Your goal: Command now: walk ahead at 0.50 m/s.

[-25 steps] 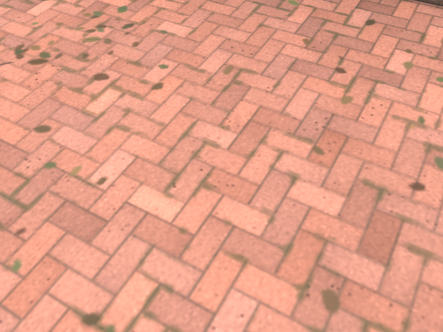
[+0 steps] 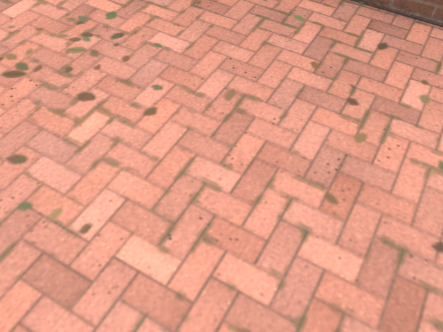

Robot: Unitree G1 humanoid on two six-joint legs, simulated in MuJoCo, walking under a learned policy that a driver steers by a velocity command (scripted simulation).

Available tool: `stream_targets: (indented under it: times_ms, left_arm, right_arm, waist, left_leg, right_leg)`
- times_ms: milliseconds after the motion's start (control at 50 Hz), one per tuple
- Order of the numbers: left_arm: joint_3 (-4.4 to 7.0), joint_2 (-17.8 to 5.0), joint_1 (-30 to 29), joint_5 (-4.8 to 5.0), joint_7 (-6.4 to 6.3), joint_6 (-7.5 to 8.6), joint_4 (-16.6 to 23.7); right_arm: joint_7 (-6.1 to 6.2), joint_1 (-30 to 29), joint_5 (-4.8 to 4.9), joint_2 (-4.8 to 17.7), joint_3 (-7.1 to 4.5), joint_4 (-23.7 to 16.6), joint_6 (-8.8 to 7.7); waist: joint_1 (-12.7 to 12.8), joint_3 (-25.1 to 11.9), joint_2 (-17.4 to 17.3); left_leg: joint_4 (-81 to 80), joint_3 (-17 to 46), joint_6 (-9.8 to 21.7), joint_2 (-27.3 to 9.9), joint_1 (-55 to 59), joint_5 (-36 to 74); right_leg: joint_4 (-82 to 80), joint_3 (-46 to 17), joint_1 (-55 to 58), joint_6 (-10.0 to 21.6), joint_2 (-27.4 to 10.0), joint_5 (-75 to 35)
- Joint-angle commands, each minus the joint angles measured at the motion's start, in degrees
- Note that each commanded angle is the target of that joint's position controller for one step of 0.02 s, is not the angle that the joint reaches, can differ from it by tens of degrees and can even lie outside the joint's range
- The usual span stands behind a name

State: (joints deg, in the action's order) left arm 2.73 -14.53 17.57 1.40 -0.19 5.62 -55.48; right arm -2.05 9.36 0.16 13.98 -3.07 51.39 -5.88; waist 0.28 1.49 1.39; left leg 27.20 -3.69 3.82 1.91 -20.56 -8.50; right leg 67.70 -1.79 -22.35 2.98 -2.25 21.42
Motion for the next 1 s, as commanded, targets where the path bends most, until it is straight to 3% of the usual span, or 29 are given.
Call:
stream_targets:
  times_ms: [20, 40, 100, 220, 300, 360, 400, 420, 440, 460, 480, 500, 540, 580, 620, 680, 760, 820, 880, 920, 940, 960, 980, 1000]
  left_arm:
    - [1.58, -4.07, 1.38, -0.28, -0.50, -0.08, 3.38]
    - [1.56, -3.20, 1.79, -0.31, -0.59, -0.65, 3.27]
    - [1.90, -3.62, -3.69, -0.95, -0.87, -1.32, 5.30]
    - [1.33, -1.99, -15.16, -0.87, 0.07, -0.70, 8.56]
    - [0.80, -2.01, -22.05, -0.40, 1.23, -0.22, 10.98]
    - [0.97, -3.20, -23.08, -0.21, 2.20, 0.73, 12.44]
    - [1.98, -5.61, -17.28, -0.27, 2.21, 1.31, 11.18]
    - [3.31, -7.97, -8.94, -0.43, 1.81, 1.47, 8.64]
    - [4.57, -11.94, 2.33, -1.39, 1.18, 1.59, 6.33]
    - [5.80, -17.26, 8.28, -2.16, 0.96, 1.11, 5.03]
    - [4.33, -11.77, 8.48, -1.85, 0.95, 0.89, 4.97]
    - [3.22, -8.41, 3.20, -1.51, 0.76, 0.96, 5.92]
    - [1.99, -4.49, -4.87, -1.59, 0.91, 1.08, 6.74]
    - [1.69, -3.04, -7.48, -2.22, 1.08, 1.39, 6.13]
    - [2.16, -4.22, -7.10, -2.23, 0.77, 1.71, 5.24]
    - [2.80, -5.98, -5.73, -2.53, -0.13, 1.70, 4.26]
    - [3.17, -7.47, -4.30, -2.28, -1.05, 1.09, 3.78]
    - [3.58, -8.63, -1.25, -1.66, -1.43, 0.35, 2.97]
    - [4.08, -9.66, 0.61, -0.82, -1.33, -0.74, 2.30]
    - [4.49, -11.21, -1.69, -0.40, -1.58, -1.70, 3.11]
    - [4.73, -12.14, -2.61, -0.06, -1.83, -2.27, 3.56]
    - [4.69, -12.41, -4.03, 0.33, -1.95, -2.78, 4.11]
    - [4.39, -11.88, -3.42, 0.20, -1.86, -2.59, 4.51]
    - [2.20, -4.14, -0.44, -3.65, -1.35, -1.75, 6.73]
  right_arm:
    - [-0.16, 1.97, -0.73, 4.23, -0.69, -1.38, -0.80]
    - [-0.03, 2.93, -0.55, 4.74, -0.80, -0.73, -0.93]
    - [1.03, 5.85, -0.46, 7.23, -1.37, 0.67, -0.91]
    - [2.25, 11.09, 0.23, 7.82, -1.20, 2.65, 0.01]
    - [2.34, 15.42, 0.65, 8.11, -1.37, 4.81, 0.82]
    - [2.79, 15.70, 1.02, 8.94, -1.86, 5.40, 1.70]
    - [2.91, 13.32, 1.17, 10.15, -2.31, 4.74, 2.10]
    - [2.84, 12.03, 1.01, 9.25, -1.97, 4.20, 2.23]
    - [2.71, 11.11, 0.32, 6.96, -1.04, 2.67, 2.12]
    - [2.40, 18.47, 0.43, -0.79, 1.04, 1.97, 1.08]
    - [2.19, 17.92, 1.81, 3.10, 0.20, 3.07, 0.06]
    - [2.31, 12.96, 3.03, 7.65, -1.15, 1.59, -0.23]
    - [2.95, 7.94, 2.24, 6.74, -1.62, 0.54, 0.44]
    - [2.92, 10.09, 1.99, 4.19, -2.03, 0.86, 2.22]
    - [2.90, 9.78, 1.97, 2.55, -2.10, 0.06, 3.53]
    - [2.80, 5.82, 1.38, 2.99, -2.54, -2.06, 4.26]
    - [1.35, -0.72, 1.03, 2.45, -2.22, -4.36, 3.77]
    - [0.23, -7.08, 0.92, 1.82, -1.59, -7.00, 3.68]
    - [-0.77, -10.60, 1.13, 2.19, -1.43, -9.54, 3.82]
    - [-1.25, -9.16, 0.75, 3.77, -2.15, -10.56, 3.87]
    - [-1.29, -5.33, 0.65, 5.22, -2.94, -10.18, 3.85]
    - [-1.21, 2.57, 0.82, 7.59, -4.28, -8.38, 3.63]
    - [-0.10, 9.97, 0.66, 11.69, -6.19, -6.57, 3.67]
    - [1.31, 10.96, 0.28, 18.37, -7.16, -6.17, 4.10]
  waist:
    - [0.56, -4.38, -5.60]
    - [0.96, -3.60, -5.58]
    - [0.35, -0.78, -4.13]
    - [-2.98, 1.42, -4.48]
    - [-5.32, 3.60, -4.34]
    - [-3.94, 3.76, -5.24]
    - [-0.11, 0.45, -6.72]
    - [3.98, -4.64, -6.08]
    - [8.20, -13.45, -2.77]
    - [5.89, -22.88, 11.92]
    - [6.83, -25.82, 12.64]
    - [6.09, -15.99, 9.07]
    - [2.91, -6.34, 3.37]
    - [-0.20, -3.28, 5.13]
    - [-1.18, -1.43, 3.98]
    - [-1.07, 0.32, 2.25]
    - [0.51, 1.81, 1.59]
    - [2.88, 3.94, 0.58]
    - [3.53, 4.90, 1.08]
    - [1.31, 3.35, 2.75]
    - [-0.95, 0.37, 3.99]
    - [-5.25, -3.94, 3.48]
    - [-8.68, -8.50, 0.45]
    - [-3.45, -12.79, -15.94]
  left_leg:
    - [-17.04, 18.18, 9.32, -15.05, 11.79, 5.54]
    - [-18.16, 16.31, 9.75, -14.64, 10.38, 7.04]
    - [-20.30, 13.39, 10.25, -14.65, 10.69, 10.66]
    - [-21.04, 7.90, 7.53, -12.37, 14.31, 10.94]
    - [-18.82, 8.47, 7.67, -14.47, 20.42, 10.50]
    - [-14.65, 11.04, 7.07, -16.64, 23.89, 13.58]
    - [-9.02, 11.56, 5.89, -16.19, 22.94, 23.17]
    - [-0.28, 9.76, 4.43, -13.12, 20.21, 29.15]
    - [15.49, 7.22, 2.27, -9.35, 9.55, 20.37]
    - [37.58, 3.58, -2.04, 0.18, -13.21, -9.40]
    - [46.88, 11.59, -1.86, -0.27, -19.26, -24.21]
    - [49.64, 11.54, -1.16, -3.44, -23.41, -20.87]
    - [45.04, 9.46, -0.88, -8.20, -19.93, -12.10]
    - [41.40, 9.66, -0.62, -10.17, -14.19, -8.24]
    - [39.81, 9.39, -0.83, -10.58, -14.71, -5.86]
    - [33.96, 10.54, -1.60, -10.55, -19.68, 1.17]
    - [21.83, 7.42, -1.96, -9.75, -19.57, 10.34]
    - [15.66, 4.35, -1.39, -9.29, -20.62, 10.69]
    - [12.00, 2.01, 0.02, -8.40, -21.24, 5.49]
    - [10.27, -1.67, 1.49, -4.94, -15.59, 0.17]
    - [10.02, -3.65, 2.41, -2.20, -9.88, -1.89]
    - [5.86, -4.68, 3.90, 0.75, 0.14, 1.80]
    - [1.25, -1.16, 6.05, 1.05, 14.38, 12.35]
    - [6.16, 17.88, 10.99, -13.21, 31.14, 39.63]
  right_leg:
    - [-0.46, -2.72, -11.10, 0.28, -6.30, -6.23]
    - [-1.95, -2.21, -10.95, -0.08, -6.55, -6.78]
    - [-9.15, -1.74, -16.59, -1.74, -7.17, -13.29]
    - [-28.01, 0.72, -17.34, -2.41, -4.80, -27.67]
    - [-34.64, 1.45, -18.18, -2.00, -3.27, -25.78]
    - [-38.67, 0.69, -15.85, -0.81, -2.12, -20.53]
    - [-40.52, 2.23, -5.29, 0.38, 0.31, -17.79]
    - [-41.36, 3.24, 6.75, 1.78, 1.54, -18.39]
    - [-38.57, -3.94, 25.17, 5.14, -5.98, -19.42]
    - [-42.14, -28.19, 47.45, 13.31, -21.32, -13.13]
    - [-48.60, -38.50, 46.91, 14.42, -22.99, -7.08]
    - [-49.68, -29.43, 38.99, 11.17, -21.08, -6.17]
    - [-53.87, -15.85, 22.35, 7.86, -16.60, -10.87]
    - [-57.74, -8.03, 14.25, 6.52, -13.79, -13.21]
    - [-59.87, -3.28, 11.81, 7.23, -13.67, -17.14]
    - [-61.05, 1.60, 13.26, 7.54, -13.93, -20.77]
    - [-61.58, 8.16, 15.67, 6.21, -12.90, -22.39]
    - [-60.96, 10.91, 19.98, 5.91, -14.15, -22.82]
    - [-57.80, 12.70, 25.85, 5.11, -15.76, -26.53]
    - [-50.26, 14.79, 26.92, 3.63, -15.45, -47.81]
    - [-43.54, 15.34, 26.92, 2.66, -14.90, -59.22]
    - [-32.94, 16.28, 25.09, 0.99, -12.98, -63.09]
    - [-18.95, 16.75, 16.89, -2.56, -9.98, -52.37]
    - [1.18, 15.43, -3.04, -6.08, -3.04, 4.73]
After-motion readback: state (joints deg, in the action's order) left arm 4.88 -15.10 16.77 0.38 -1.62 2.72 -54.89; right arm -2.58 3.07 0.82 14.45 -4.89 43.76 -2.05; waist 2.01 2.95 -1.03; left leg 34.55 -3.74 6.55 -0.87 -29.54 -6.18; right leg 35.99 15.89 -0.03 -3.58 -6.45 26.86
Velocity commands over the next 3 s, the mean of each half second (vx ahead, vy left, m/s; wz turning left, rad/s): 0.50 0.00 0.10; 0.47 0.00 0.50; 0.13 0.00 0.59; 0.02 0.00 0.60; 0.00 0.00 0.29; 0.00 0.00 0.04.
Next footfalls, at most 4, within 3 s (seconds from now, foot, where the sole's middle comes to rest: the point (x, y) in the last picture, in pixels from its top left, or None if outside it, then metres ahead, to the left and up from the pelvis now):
0.44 right None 0.42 -0.16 -0.77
0.98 left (176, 278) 0.64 0.16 -0.77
1.52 right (224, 234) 0.79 0.01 -0.77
1.92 left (168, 297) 0.57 0.18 -0.77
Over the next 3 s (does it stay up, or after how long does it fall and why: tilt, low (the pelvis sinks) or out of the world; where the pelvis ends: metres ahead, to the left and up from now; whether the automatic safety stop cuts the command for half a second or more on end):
stays up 0.67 0.08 0.00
